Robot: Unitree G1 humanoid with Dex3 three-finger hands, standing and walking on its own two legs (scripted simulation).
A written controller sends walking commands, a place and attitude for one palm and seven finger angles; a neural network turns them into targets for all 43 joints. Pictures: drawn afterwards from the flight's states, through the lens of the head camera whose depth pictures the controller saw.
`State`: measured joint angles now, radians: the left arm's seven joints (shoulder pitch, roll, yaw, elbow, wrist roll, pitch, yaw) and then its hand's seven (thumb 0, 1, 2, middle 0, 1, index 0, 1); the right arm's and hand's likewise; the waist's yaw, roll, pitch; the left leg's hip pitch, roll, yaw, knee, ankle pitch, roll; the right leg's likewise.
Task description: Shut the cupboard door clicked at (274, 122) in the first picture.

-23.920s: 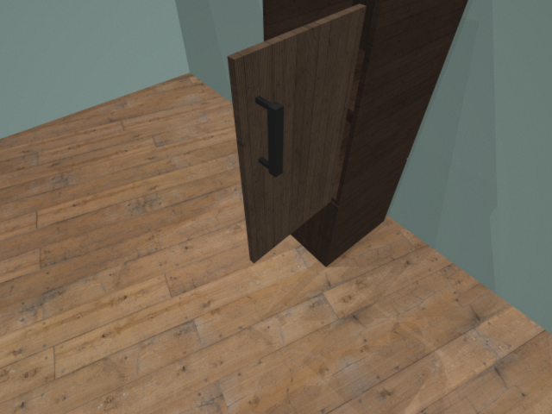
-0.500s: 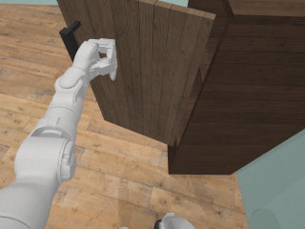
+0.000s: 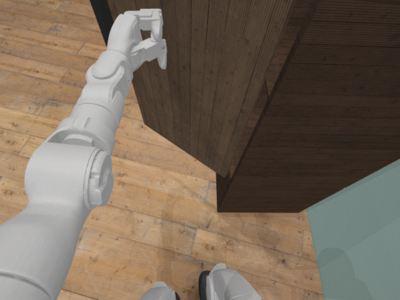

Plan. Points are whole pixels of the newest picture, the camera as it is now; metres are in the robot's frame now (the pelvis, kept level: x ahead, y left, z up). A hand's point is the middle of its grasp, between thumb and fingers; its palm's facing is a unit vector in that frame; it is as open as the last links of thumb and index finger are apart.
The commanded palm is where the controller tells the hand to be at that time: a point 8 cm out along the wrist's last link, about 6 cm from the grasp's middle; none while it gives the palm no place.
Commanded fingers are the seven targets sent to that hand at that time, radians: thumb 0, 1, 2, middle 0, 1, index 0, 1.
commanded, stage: pull the fist back off the door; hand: left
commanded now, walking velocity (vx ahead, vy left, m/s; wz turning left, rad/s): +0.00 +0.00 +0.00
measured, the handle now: (114, 22) +0.63 +0.09 +0.13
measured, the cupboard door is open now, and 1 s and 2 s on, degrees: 54 51 51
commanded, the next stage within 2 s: draw the hand back to the body in 0.80 s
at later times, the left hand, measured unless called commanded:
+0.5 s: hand (156, 55) +0.50 +0.01 +0.16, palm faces -0.05 -1.00 -0.02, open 3.1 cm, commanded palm +0.46 +0.06 +0.14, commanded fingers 0.00 0.90 0.90 -1.30 -1.50 -1.30 -1.50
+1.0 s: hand (161, 84) +0.45 +0.01 +0.14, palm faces -0.05 -1.00 +0.05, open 3.1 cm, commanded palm +0.41 +0.07 +0.14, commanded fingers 0.00 0.90 0.90 -1.30 -1.50 -1.30 -1.50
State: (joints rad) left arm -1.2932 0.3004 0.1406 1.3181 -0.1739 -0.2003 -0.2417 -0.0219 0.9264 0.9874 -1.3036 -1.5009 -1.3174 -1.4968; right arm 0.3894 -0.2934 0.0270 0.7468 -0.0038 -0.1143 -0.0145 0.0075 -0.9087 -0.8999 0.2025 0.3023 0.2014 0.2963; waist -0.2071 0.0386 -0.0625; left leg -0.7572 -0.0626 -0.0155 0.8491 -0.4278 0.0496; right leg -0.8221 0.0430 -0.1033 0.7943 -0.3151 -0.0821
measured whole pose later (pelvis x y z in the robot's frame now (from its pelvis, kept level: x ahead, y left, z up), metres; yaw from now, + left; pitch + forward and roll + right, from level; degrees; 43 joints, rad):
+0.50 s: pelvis +0.02 -0.01 +0.02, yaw -4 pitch +13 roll +0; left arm -0.87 0.13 0.18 0.98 -0.04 -0.36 0.14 0.01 0.90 0.90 -1.30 -1.50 -1.30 -1.50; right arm 0.45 -0.25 -0.01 0.65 -0.02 0.00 0.09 0.01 -0.91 -0.90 0.20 0.30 0.20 0.30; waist -0.12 0.05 -0.12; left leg -0.54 -0.03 0.04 0.73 -0.42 0.04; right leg -0.64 0.09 -0.04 0.71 -0.30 -0.09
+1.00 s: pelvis -0.01 +0.00 +0.02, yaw -3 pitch +9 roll +1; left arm -0.84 0.06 0.11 1.00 -0.12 -0.23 0.17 0.01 0.90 0.89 -1.30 -1.50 -1.30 -1.50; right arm 0.31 -0.22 0.04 0.64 0.01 -0.01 0.04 0.01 -0.91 -0.90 0.20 0.30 0.20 0.30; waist -0.11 0.03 -0.07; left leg -0.47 -0.06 0.04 0.68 -0.37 0.05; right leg -0.57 0.06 -0.04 0.67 -0.26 -0.08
